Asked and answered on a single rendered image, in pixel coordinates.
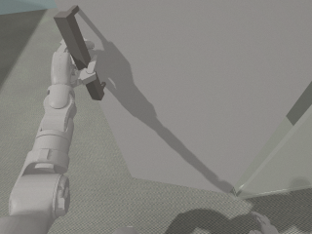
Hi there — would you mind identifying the robot left upper arm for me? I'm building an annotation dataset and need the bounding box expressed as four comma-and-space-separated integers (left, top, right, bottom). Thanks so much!
0, 174, 70, 234

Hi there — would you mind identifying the robot left forearm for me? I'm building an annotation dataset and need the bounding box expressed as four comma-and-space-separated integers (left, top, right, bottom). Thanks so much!
8, 84, 77, 215

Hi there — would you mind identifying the right robot hand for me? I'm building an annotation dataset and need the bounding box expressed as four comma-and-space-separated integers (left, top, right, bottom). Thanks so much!
249, 211, 279, 234

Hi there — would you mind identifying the left robot hand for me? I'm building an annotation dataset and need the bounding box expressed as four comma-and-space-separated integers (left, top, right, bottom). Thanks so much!
51, 38, 98, 90

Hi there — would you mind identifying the fridge door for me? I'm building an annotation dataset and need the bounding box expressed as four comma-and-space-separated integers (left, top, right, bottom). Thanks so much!
55, 0, 312, 194

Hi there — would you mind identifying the handle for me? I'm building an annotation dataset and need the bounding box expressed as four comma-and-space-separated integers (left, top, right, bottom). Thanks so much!
54, 5, 106, 100

